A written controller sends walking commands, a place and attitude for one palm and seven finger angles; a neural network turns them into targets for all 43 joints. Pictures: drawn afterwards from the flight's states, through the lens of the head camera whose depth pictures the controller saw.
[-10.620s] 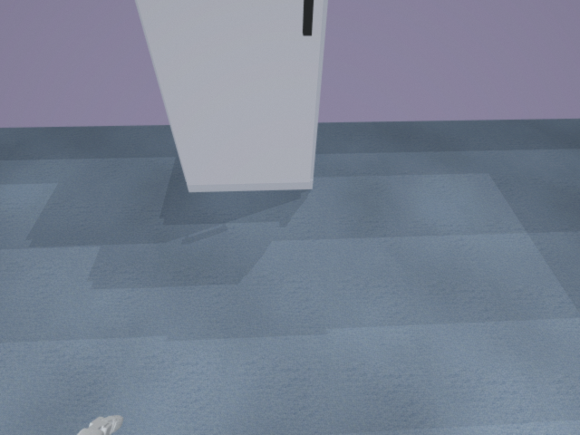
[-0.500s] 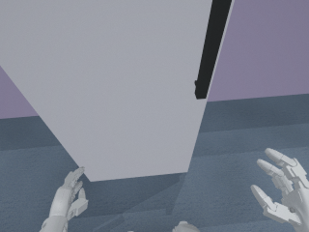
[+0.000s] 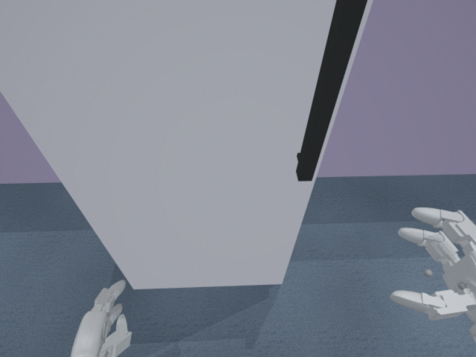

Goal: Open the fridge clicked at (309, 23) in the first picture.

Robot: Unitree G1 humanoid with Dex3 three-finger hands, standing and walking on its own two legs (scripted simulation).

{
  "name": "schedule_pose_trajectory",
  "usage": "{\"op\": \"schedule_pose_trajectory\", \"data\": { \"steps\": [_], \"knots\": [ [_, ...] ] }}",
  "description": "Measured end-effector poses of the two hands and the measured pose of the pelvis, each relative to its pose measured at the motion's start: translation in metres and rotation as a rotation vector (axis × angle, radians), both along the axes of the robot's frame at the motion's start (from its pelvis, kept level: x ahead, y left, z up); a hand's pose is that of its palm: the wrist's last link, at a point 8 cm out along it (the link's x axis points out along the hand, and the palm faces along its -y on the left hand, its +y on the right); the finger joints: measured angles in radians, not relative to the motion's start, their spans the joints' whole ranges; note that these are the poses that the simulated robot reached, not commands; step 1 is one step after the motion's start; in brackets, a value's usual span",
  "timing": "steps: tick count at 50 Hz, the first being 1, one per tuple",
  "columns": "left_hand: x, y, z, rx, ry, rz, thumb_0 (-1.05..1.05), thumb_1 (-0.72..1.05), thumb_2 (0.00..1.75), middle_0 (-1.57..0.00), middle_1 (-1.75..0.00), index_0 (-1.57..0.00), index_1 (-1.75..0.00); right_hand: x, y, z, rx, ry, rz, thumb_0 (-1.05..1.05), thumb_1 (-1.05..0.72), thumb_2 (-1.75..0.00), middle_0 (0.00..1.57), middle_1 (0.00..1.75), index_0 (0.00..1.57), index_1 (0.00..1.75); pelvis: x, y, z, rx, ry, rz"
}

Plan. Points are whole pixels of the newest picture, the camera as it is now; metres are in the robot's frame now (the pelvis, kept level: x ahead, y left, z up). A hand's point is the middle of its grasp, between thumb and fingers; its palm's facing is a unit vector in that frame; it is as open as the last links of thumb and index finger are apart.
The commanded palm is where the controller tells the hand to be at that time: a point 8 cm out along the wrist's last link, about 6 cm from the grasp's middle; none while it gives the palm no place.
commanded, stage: raise the hand to about handle height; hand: right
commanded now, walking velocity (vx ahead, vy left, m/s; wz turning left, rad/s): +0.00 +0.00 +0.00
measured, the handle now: (322, 85) +0.48 -0.11 +0.23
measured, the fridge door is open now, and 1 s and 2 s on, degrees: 0 0 0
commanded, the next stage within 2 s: move the hooked fingers beside the handle in 1.04 s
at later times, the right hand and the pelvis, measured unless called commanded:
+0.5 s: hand out of the picture +0.26 -0.29 +0.19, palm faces +0.04 +0.99 -0.12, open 13.9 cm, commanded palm +0.22 -0.33 +0.20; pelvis -0.01 -0.01 +0.02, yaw -1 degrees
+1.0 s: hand (473, 207) +0.27 -0.27 +0.19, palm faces +0.04 +0.99 -0.10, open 14.0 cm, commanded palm +0.24 -0.32 +0.21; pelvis +0.00 +0.01 +0.02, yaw -1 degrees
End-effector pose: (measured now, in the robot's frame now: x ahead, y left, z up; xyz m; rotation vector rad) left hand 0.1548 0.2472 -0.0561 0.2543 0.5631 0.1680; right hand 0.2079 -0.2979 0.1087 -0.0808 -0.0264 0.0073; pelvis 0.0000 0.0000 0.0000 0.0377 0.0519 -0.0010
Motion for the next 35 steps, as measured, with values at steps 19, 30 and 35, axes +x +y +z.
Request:
{"op": "schedule_pose_trajectory", "data": {
  "steps": [19,30,35],
  "knots": [
    [0.022,-0.052,0.020,-0.067,-0.066,-0.109,0.02,0.90,0.90,-0.20,-0.30,-0.20,-0.30,0.016,-0.039,0.066,-0.028,-0.046,-0.040,-0.01,0.48,-0.31,0.30,1.19,0.30,1.19,-0.010,-0.011,0.014,-0.005,-0.085,-0.019],
    [0.009,-0.041,0.014,-0.069,-0.014,-0.084,0.02,0.90,0.90,-0.20,-0.30,-0.20,-0.30,0.034,-0.050,0.098,-0.042,-0.053,-0.042,-0.01,0.50,-0.30,0.30,1.20,0.31,1.20,-0.011,-0.008,0.018,-0.011,-0.096,-0.018],
    [0.007,-0.030,0.013,-0.069,-0.012,-0.063,0.02,0.90,0.90,-0.20,-0.30,-0.20,-0.30,0.040,-0.045,0.094,-0.029,-0.015,-0.026,-0.01,0.50,-0.30,0.30,1.20,0.31,1.20,-0.009,-0.005,0.018,-0.012,-0.088,-0.013]
  ]
}}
